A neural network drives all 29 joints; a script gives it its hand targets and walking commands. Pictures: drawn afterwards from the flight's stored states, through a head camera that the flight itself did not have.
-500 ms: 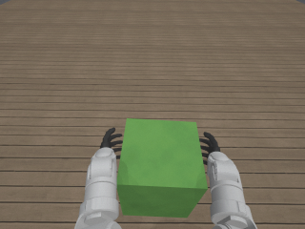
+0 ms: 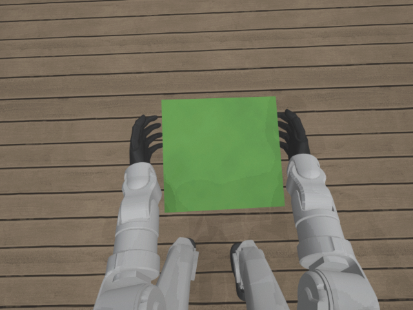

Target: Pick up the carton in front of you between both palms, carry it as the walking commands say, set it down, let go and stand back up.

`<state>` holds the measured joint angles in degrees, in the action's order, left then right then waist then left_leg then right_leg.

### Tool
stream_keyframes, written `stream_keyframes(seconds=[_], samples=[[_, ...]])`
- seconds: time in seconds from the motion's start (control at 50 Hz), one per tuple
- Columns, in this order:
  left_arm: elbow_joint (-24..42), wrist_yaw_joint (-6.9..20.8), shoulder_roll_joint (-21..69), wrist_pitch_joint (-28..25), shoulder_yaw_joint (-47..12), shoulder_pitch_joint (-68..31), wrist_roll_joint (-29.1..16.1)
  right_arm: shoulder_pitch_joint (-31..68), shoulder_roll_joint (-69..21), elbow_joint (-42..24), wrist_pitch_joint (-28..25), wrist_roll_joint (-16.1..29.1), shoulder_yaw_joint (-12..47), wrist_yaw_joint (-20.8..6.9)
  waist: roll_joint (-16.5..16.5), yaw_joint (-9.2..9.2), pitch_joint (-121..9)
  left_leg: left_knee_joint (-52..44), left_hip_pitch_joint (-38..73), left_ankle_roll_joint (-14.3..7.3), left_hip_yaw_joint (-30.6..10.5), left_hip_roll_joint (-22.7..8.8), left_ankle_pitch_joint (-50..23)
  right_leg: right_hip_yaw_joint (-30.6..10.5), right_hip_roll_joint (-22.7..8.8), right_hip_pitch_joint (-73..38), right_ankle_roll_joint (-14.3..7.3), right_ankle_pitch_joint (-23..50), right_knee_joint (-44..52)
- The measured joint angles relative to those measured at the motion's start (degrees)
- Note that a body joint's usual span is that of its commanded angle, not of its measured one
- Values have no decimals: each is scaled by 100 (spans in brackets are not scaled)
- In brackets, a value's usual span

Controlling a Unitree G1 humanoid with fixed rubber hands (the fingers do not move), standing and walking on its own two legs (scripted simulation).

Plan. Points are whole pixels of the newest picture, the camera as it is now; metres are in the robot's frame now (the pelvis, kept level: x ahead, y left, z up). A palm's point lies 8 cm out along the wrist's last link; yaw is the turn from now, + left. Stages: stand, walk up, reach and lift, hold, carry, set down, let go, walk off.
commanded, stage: set down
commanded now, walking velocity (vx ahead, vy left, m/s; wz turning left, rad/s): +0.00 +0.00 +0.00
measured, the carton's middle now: (216, 159) +0.41 +0.01 -0.17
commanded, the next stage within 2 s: none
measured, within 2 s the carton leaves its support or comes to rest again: rests again in 1.68 s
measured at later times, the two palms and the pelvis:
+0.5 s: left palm (157, 157) +0.43 +0.16 -0.22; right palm (273, 145) +0.46 -0.14 -0.23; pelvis -0.04 +0.00 -0.13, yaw +0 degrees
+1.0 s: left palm (169, 159) +0.46 +0.15 -0.37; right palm (261, 142) +0.51 -0.14 -0.38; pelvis -0.05 -0.01 -0.22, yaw +2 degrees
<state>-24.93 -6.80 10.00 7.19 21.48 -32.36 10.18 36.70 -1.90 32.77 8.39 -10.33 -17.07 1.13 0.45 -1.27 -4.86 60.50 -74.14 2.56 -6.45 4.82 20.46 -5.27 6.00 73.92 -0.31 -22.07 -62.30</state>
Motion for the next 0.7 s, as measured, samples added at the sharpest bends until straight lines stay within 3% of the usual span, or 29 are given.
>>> stream_keyframes(seconds=[0.06, 0.12, 0.24, 0.42, 0.56, 0.7], samples=[[-157, 63, -49, 225, 209, -345, 26, 290, -55, 181, 153, -183, -204, 29, -77, 30, -273, 362, -323, 10, -12, 32, 122, 24, 22, 315, -9, -132, -351], [-563, 228, 16, 416, 720, -839, 420, 645, -93, 500, 385, -467, -575, -7, -62, -7, -457, 645, -594, 12, 22, 39, 216, 8, 54, 598, 11, -217, -640], [-907, 204, 143, 595, 1293, -1466, 913, 1319, 125, 1025, 650, -920, -823, -114, -43, -2, -552, 1190, -1383, 26, 75, 119, 308, -7, 53, 1400, 44, -340, -1231], [-594, -19, -101, 528, 965, -1839, 411, 1991, 493, 1157, 474, -380, -395, -3, 93, 10, -310, 2340, -2859, 98, 126, 173, 539, 30, 155, 2883, 105, -542, -2366], [-460, -287, -250, 658, 794, -2290, 21, 2649, 917, 1276, 629, 19, -23, 23, 70, -64, 13, 3194, -3671, 172, 89, 281, 707, 134, 176, 3669, 125, -732, -3201], [-676, -401, -311, 775, 946, -2770, 19, 3312, 1168, 1752, 778, -59, -15, -19, 11, -41, 196, 3742, -4121, 197, 122, 329, 844, 149, 213, 4120, 148, -870, -3755]])
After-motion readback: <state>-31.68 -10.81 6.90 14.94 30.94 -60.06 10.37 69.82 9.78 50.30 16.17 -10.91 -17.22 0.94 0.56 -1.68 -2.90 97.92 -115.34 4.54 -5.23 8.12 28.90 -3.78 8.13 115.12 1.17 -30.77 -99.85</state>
